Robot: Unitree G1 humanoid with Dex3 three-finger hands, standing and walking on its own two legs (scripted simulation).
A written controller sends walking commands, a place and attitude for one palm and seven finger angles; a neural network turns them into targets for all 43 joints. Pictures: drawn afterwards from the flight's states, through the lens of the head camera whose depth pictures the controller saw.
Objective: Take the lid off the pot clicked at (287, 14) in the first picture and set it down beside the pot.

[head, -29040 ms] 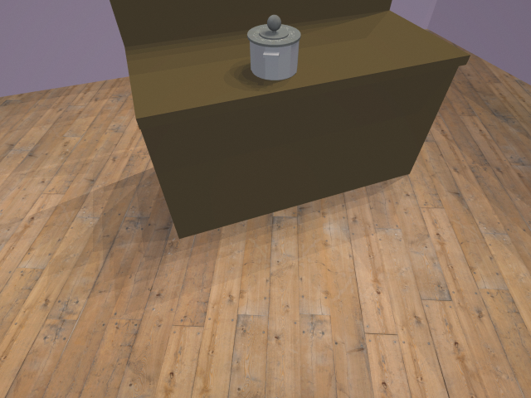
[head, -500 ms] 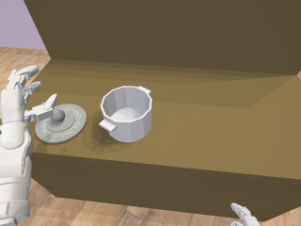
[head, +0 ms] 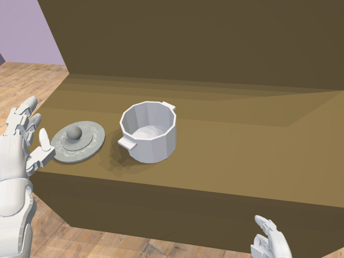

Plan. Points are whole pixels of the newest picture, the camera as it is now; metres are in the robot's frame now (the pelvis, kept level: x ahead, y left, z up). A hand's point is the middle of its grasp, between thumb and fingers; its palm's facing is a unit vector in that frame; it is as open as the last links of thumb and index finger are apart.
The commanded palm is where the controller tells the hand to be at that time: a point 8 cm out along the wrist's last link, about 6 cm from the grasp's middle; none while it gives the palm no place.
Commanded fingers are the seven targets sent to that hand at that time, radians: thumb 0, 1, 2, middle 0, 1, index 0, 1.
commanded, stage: draw the hand back to the body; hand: left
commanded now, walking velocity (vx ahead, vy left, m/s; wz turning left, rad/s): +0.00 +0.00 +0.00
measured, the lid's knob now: (74, 132) +0.48 +0.39 -0.04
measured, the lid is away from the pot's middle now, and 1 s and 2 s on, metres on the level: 0.26 0.26 0.26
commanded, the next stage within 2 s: step back with the hand held close in 0.64 s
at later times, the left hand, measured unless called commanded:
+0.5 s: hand (33, 191) +0.18 +0.26 +0.15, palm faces +0.37 -0.85 -0.37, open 7.4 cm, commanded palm +0.13 +0.30 +0.17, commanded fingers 0.00 0.90 0.90 -0.20 -0.30 -0.20 -0.30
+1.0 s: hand (25, 193) +0.18 +0.28 +0.14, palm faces +0.28 -0.85 -0.46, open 7.4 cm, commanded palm +0.12 +0.32 +0.17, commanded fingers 0.00 0.90 0.90 -0.20 -0.30 -0.20 -0.30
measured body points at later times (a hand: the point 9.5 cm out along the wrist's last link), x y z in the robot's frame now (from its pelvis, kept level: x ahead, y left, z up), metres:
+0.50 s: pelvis +0.00 +0.02 +0.00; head -0.01 +0.01 +0.45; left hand +0.16 +0.30 +0.17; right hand +0.20 -0.20 -0.08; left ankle -0.02 +0.12 -0.74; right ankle -0.03 -0.09 -0.74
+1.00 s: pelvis -0.01 +0.04 -0.01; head +0.00 +0.05 +0.44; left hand +0.16 +0.32 +0.17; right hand +0.16 -0.19 -0.09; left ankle -0.02 +0.12 -0.74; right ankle -0.03 -0.09 -0.74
